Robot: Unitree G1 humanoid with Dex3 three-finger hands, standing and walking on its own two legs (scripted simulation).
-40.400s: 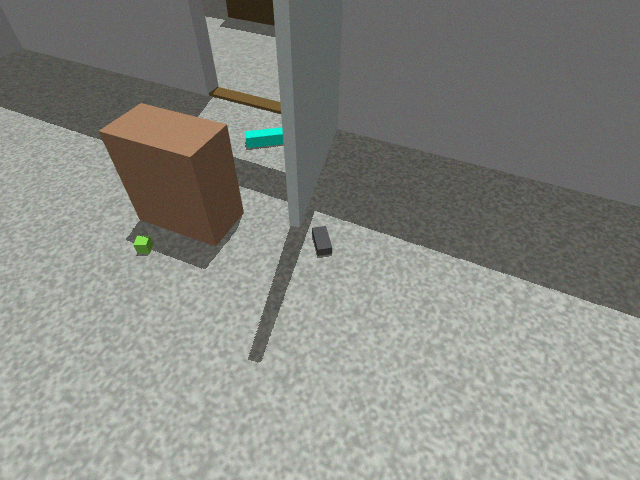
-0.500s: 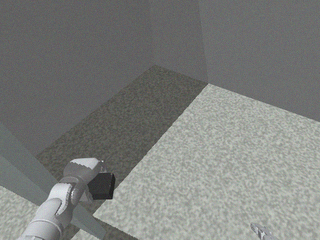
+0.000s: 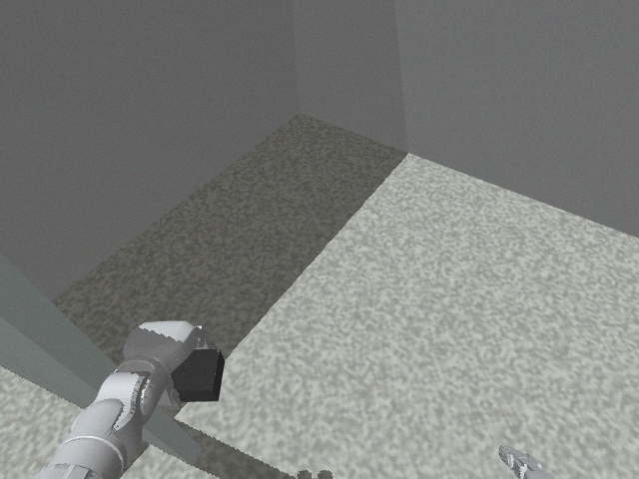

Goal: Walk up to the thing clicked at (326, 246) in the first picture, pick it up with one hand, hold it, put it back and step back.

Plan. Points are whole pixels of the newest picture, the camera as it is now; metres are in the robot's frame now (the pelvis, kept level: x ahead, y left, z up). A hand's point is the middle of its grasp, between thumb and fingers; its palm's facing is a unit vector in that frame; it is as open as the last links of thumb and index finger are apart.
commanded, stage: crouch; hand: left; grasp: from above
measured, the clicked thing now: (174, 375) +0.31 +0.23 -0.10
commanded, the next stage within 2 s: lower in 1.70 s
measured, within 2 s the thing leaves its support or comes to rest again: neither
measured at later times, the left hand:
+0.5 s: hand (208, 390) +0.36 +0.24 -0.30, palm faces -0.41 +0.05 -0.91, open 8.9 cm
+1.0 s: hand (226, 406) +0.39 +0.25 -0.50, palm faces -0.45 +0.00 -0.90, open 8.9 cm
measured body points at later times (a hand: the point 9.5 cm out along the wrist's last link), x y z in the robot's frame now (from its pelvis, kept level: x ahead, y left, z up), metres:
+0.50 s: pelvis -0.06 +0.01 -0.19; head +0.10 +0.02 +0.23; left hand +0.37 +0.23 -0.25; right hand -0.02 -0.28 -0.31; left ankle +0.00 +0.13 -0.73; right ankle +0.02 -0.14 -0.73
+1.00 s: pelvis -0.07 +0.01 -0.33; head +0.16 +0.04 +0.05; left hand +0.41 +0.24 -0.44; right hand -0.02 -0.28 -0.45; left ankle +0.00 +0.13 -0.73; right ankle +0.02 -0.13 -0.73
